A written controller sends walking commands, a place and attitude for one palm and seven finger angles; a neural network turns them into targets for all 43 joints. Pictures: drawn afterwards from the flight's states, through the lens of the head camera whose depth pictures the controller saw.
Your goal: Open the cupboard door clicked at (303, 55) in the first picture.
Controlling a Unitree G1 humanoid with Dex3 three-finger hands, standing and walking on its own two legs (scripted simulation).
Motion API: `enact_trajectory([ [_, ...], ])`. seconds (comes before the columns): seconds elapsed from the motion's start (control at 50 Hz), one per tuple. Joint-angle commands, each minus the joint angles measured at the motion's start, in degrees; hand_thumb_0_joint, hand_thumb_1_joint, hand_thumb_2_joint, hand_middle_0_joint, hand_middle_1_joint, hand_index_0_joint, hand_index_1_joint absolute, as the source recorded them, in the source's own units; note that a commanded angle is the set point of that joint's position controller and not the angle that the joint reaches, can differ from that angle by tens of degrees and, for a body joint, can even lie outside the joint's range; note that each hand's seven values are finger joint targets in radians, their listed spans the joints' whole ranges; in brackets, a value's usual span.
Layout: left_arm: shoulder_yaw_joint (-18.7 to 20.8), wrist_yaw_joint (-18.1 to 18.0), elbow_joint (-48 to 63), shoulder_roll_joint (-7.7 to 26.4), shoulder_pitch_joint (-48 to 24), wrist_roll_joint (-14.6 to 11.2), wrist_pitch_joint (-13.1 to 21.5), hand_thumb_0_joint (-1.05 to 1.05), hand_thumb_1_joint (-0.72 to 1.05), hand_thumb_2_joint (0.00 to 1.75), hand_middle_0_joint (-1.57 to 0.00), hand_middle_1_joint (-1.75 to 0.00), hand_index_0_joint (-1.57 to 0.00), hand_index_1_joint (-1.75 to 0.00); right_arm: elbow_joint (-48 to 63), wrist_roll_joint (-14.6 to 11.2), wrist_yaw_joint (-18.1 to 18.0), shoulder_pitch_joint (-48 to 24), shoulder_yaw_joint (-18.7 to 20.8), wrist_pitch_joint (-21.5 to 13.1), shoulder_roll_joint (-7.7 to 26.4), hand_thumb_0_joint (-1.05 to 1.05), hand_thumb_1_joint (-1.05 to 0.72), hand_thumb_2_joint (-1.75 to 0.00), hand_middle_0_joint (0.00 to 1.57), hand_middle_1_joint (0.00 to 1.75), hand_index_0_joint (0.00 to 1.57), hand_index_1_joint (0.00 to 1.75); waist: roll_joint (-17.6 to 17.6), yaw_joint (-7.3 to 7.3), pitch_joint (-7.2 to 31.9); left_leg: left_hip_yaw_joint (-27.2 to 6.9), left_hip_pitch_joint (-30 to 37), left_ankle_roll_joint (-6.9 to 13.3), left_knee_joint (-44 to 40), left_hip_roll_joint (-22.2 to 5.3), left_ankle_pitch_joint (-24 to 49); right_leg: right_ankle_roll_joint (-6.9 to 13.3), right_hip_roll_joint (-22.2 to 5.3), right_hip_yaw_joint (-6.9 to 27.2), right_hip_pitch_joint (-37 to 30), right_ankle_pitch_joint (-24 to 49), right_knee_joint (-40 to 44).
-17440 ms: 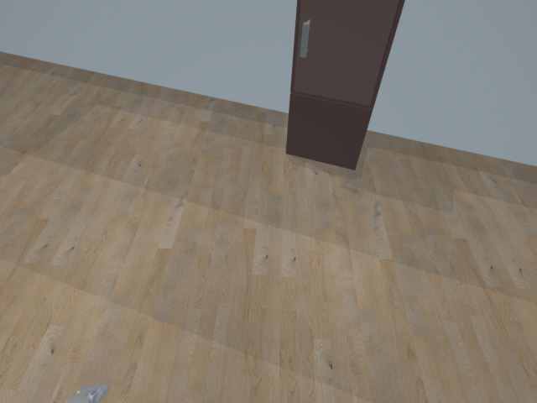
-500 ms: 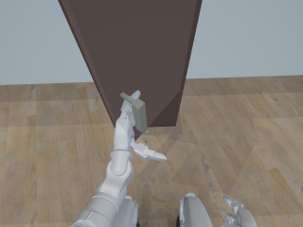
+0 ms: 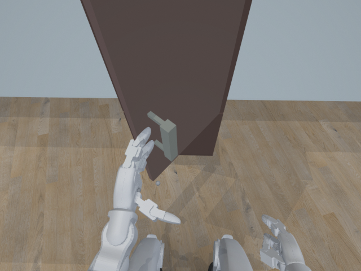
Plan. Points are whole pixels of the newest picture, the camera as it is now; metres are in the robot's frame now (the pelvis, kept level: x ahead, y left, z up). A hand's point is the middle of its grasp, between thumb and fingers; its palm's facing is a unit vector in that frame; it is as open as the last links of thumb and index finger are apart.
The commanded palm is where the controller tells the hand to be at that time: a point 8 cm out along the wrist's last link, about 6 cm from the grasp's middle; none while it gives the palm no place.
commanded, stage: slide the hand sideways off the handle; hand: left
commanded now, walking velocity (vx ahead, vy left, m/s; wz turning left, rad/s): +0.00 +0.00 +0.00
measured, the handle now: (162, 136) +0.40 +0.07 +0.03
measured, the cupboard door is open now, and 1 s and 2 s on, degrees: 50 50 50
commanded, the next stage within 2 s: draw the hand back to the body in 0.38 s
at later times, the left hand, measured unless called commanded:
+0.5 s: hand (137, 204) +0.25 +0.10 +0.03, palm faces -0.04 -1.00 -0.01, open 16.3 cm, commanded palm +0.23 +0.16 +0.03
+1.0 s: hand (81, 197) +0.23 +0.17 +0.13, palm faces +0.01 -1.00 -0.07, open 16.2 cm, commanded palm +0.20 +0.22 +0.14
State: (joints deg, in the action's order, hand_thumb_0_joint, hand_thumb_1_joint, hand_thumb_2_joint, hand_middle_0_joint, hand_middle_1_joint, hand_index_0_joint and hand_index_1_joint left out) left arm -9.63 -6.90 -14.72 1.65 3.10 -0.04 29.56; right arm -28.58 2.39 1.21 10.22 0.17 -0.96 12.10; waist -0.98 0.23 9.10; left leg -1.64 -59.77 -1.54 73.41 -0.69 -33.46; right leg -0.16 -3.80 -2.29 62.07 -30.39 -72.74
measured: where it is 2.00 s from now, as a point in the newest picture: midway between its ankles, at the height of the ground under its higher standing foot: outside the picture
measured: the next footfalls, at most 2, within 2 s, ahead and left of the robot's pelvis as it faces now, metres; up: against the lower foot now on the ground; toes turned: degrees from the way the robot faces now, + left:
none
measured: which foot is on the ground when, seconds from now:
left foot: down 0.00-1.00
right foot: down 0.00-1.00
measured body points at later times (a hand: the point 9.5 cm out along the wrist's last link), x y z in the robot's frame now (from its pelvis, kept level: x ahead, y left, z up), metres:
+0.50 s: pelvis +0.00 +0.00 -0.01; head +0.10 -0.01 +0.43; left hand +0.25 +0.16 +0.03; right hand +0.20 -0.23 -0.11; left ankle +0.02 +0.14 -0.62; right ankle +0.04 -0.12 -0.62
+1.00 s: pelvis +0.02 +0.01 +0.04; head +0.06 +0.01 +0.49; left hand +0.22 +0.22 +0.14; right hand +0.20 -0.22 -0.02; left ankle +0.02 +0.14 -0.62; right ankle +0.04 -0.12 -0.62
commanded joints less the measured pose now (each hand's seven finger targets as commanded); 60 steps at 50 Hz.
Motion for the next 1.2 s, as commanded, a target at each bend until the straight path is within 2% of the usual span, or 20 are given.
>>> enact_trajectory([
  [0.0, 1.6, 2.2, 13.7, 1.7, -5.1, -0.1, 2.3, 0.00, -0.50, 0.30, -0.15, -0.30, -0.15, -0.30, 8.2, -0.4, -0.5, -0.4, 2.6, -2.6, 6.1, 0.00, -0.90, -0.90, 0.20, 0.30, 0.20, 0.30, 3.5, -0.76, 17.8, 1.3, 6.2, 1.9, -9.3, 2.6, 11.8, 2.1, 2.7, 0.7, -15.8, 12.9, 9.8],
  [0.06, 3.0, 3.4, 17.6, 2.5, -1.0, -1.7, 1.6, 0.00, -0.50, 0.30, -0.15, -0.30, -0.15, -0.30, 9.5, -0.7, -0.8, -0.4, 2.7, -2.8, 5.8, 0.00, -0.90, -0.90, 0.20, 0.30, 0.20, 0.30, 3.1, -0.03, 20.1, 1.6, 6.7, 2.0, -8.9, 2.8, 14.2, 2.0, 2.6, 1.0, -18.1, 15.9, 9.7],
  [0.14, 3.3, 4.6, 20.9, 2.8, 0.8, -3.0, 1.6, 0.00, -0.50, 0.30, -0.15, -0.30, -0.15, -0.30, 9.8, -0.9, -1.3, -0.2, 2.5, -3.4, 5.8, 0.00, -0.90, -0.90, 0.20, 0.30, 0.20, 0.30, 4.5, -0.96, 18.7, 0.9, 6.0, 2.2, -8.1, 2.6, 14.4, 1.8, 2.9, 0.7, -17.5, 15.9, 9.4],
  [0.22, 5.7, 6.0, 20.8, 4.8, 5.2, -3.9, 1.7, 0.00, -0.50, 0.30, -0.15, -0.30, -0.15, -0.30, 9.7, -0.9, -1.7, -0.1, 2.6, -4.0, 6.0, 0.00, -0.90, -0.90, 0.20, 0.30, 0.20, 0.30, 6.2, -0.71, 17.8, 1.1, 3.9, 2.1, -7.1, 2.7, 12.6, 1.5, 2.8, 1.3, -17.5, 14.4, 9.5],
  [0.26, 5.5, 7.0, 22.3, 4.9, 6.6, -4.0, 1.7, 0.00, -0.50, 0.30, -0.15, -0.30, -0.15, -0.30, 10.0, -0.9, -1.8, -0.3, 2.5, -4.5, 6.0, 0.00, -0.90, -0.90, 0.20, 0.30, 0.20, 0.30, 3.8, -0.42, 18.3, 1.2, 4.1, 2.2, -6.8, 2.8, 13.2, 1.6, 2.8, 1.4, -17.1, 14.9, 8.9],
  [0.28, 6.1, 7.6, 21.8, 5.5, 8.3, -4.3, 1.5, 0.00, -0.50, 0.30, -0.15, -0.30, -0.15, -0.30, 9.9, -1.0, -1.8, 0.2, 2.6, -4.5, 6.1, 0.00, -0.90, -0.90, 0.20, 0.30, 0.20, 0.30, 5.0, -0.65, 17.8, 1.1, 3.8, 2.1, -6.6, 2.7, 13.1, 1.6, 2.8, 1.3, -17.0, 15.0, 8.9],
  [0.36, 4.4, 9.7, 25.9, 5.1, 8.3, -5.1, 1.2, 0.00, -0.50, 0.30, -0.15, -0.30, -0.15, -0.30, 10.6, -1.2, -2.0, -0.2, 2.5, -5.3, 6.3, 0.00, -0.90, -0.90, 0.20, 0.30, 0.20, 0.30, 2.3, -1.17, 17.1, 0.8, 4.1, 2.2, -6.4, 2.6, 12.7, 1.7, 2.9, 1.0, -15.2, 13.7, 8.6],
  [0.44, 3.8, 9.6, 28.6, 5.0, 7.6, -5.4, 0.9, 0.00, -0.50, 0.30, -0.15, -0.30, -0.15, -0.30, 10.8, -1.1, -2.5, 0.1, 2.5, -6.2, 6.6, 0.00, -0.90, -0.90, 0.20, 0.30, 0.20, 0.30, 2.4, -1.86, 17.7, 0.1, 4.2, 2.3, -5.5, 2.4, 12.9, 1.7, 3.1, 0.3, -13.1, 12.6, 7.4],
  [0.46, 3.6, 9.3, 28.5, 4.7, 8.0, -5.2, 0.9, 0.00, -0.50, 0.30, -0.15, -0.30, -0.15, -0.30, 10.7, -1.1, -2.4, 0.0, 2.5, -6.4, 6.5, 0.00, -0.90, -0.90, 0.20, 0.30, 0.20, 0.30, 1.9, -1.69, 17.2, 0.0, 4.4, 2.2, -5.7, 2.4, 12.2, 1.8, 3.0, 0.2, -12.1, 11.5, 7.4],
  [0.54, 10.6, 7.5, 37.7, 12.0, 14.9, -5.7, -1.3, 0.00, -0.50, 0.30, -0.15, -0.30, -0.15, -0.30, 13.4, -1.5, -3.0, 1.3, 2.6, -5.9, 6.6, 0.00, -0.90, -0.90, 0.20, 0.30, 0.20, 0.30, 0.4, 1.68, 22.7, 0.3, 8.9, 2.2, -9.4, 2.5, 15.7, 2.0, 3.2, 0.4, -19.7, 14.6, 9.1],
  [0.56, 9.4, 7.4, 39.6, 10.7, 16.8, -5.8, -2.5, 0.00, -0.50, 0.30, -0.15, -0.30, -0.15, -0.30, 14.1, -1.7, -2.9, 1.3, 2.4, -5.6, 6.1, 0.00, -0.90, -0.90, 0.20, 0.30, 0.20, 0.30, -0.8, 1.54, 22.4, 0.8, 10.4, 2.2, -10.5, 2.6, 16.1, 1.8, 3.2, 0.2, -20.8, 15.6, 10.0],
  [0.66, 9.3, 8.3, 39.0, 9.4, 20.0, -7.4, -8.2, 0.00, -0.50, 0.30, -0.15, -0.30, -0.15, -0.30, 14.9, -3.0, -4.0, 2.1, 1.6, -4.9, 6.3, 0.00, -0.90, -0.90, 0.20, 0.30, 0.20, 0.30, 3.3, -0.82, 13.3, 0.6, 11.1, 2.3, -14.6, 2.4, 11.2, 0.9, 3.9, -0.7, -22.1, 10.5, 16.1],
  [0.7, 9.5, 9.5, 38.3, 9.6, 19.9, -8.4, -9.5, 0.00, -0.50, 0.30, -0.15, -0.30, -0.15, -0.30, 14.6, -3.2, -4.5, 2.6, 1.4, -5.3, 6.7, 0.00, -0.90, -0.90, 0.20, 0.30, 0.20, 0.30, 5.2, -1.68, 10.2, 0.3, 11.4, 2.3, -15.6, 2.3, 9.3, 0.7, 4.0, -0.7, -22.2, 8.1, 18.3],
  [0.76, 10.0, 11.3, 38.7, 10.7, 18.3, -9.1, -10.1, 0.00, -0.50, 0.30, -0.15, -0.30, -0.15, -0.30, 14.8, -3.3, -5.2, 2.6, 1.0, -6.2, 7.4, 0.00, -0.90, -0.90, 0.20, 0.30, 0.20, 0.30, 4.4, -2.37, 6.8, 0.0, 12.9, 2.3, -17.5, 2.3, 7.1, 0.6, 4.0, -1.0, -21.4, 4.6, 20.5],
  [0.86, 14.8, 12.5, 43.6, 14.5, 21.9, -10.6, -9.7, 0.00, -0.50, 0.30, -0.15, -0.30, -0.15, -0.30, 15.4, -3.3, -5.5, 3.2, 0.6, -7.2, 7.0, 0.00, -0.90, -0.90, 0.20, 0.30, 0.20, 0.30, -1.7, 0.06, 8.6, 0.1, 18.7, 2.0, -21.0, 2.3, 12.6, 1.3, 4.2, -1.9, -26.5, 10.3, 21.1],
  [0.96, 17.6, 12.8, 47.0, 15.5, 24.7, -12.4, -10.4, 0.00, -0.32, 0.37, -0.16, -0.30, -0.16, -0.30, 15.4, -4.0, -5.3, 3.6, 0.6, -7.8, 6.5, 0.00, -0.90, -0.90, 0.20, 0.30, 0.20, 0.30, -4.1, 0.58, 7.7, 0.1, 23.2, 1.5, -24.0, 1.8, 17.7, 1.3, 4.8, -3.1, -29.7, 15.2, 22.3],
  [0.98, 19.7, 7.0, 46.9, 26.0, 26.7, -3.6, -15.5, 0.00, -0.29, 0.39, -0.16, -0.30, -0.16, -0.30, 14.5, -3.7, -6.8, 4.1, 1.1, -6.4, 6.5, 0.00, -0.90, -0.90, 0.20, 0.30, 0.20, 0.30, -3.5, 2.02, 9.7, 1.3, 26.4, 2.0, -27.2, 0.4, 18.4, 1.7, 3.2, 0.2, -32.4, 15.2, 25.9],
  [1.0, 17.7, 4.6, 49.0, 20.9, 28.0, -3.2, -18.2, 0.00, -0.26, 0.40, -0.16, -0.30, -0.16, -0.30, 15.5, -3.5, -7.3, 4.0, 0.4, -6.1, 5.5, 0.00, -0.90, -0.90, 0.20, 0.30, 0.20, 0.30, -3.7, 0.93, 7.0, 1.5, 27.1, 2.1, -28.2, 0.8, 19.3, 1.5, 3.2, -0.5, -32.7, 16.0, 26.9],
  [1.04, 16.1, 2.8, 48.8, 18.9, 28.3, -2.0, -21.3, 0.00, -0.18, 0.43, -0.16, -0.30, -0.16, -0.30, 14.7, -3.5, -7.5, 4.0, 0.4, -5.8, 5.5, 0.00, -0.90, -0.90, 0.20, 0.30, 0.20, 0.30, -3.5, 0.46, 4.1, 1.6, 28.2, 2.2, -29.1, 0.5, 20.5, 1.2, 3.2, -0.7, -33.5, 16.8, 28.8],
  [1.18, 21.1, -0.9, 47.8, 22.8, 26.6, -0.8, -24.8, 0.00, 0.06, 0.54, -0.17, -0.30, -0.17, -0.30, 12.2, -3.2, -8.6, 2.6, -0.3, -6.0, 6.1, 0.00, -0.90, -0.90, 0.20, 0.30, 0.20, 0.30, 1.2, 0.86, -0.2, 1.9, 34.5, 2.5, -34.6, -0.3, 21.6, 0.6, 3.5, -1.4, -39.6, 18.4, 34.6],
])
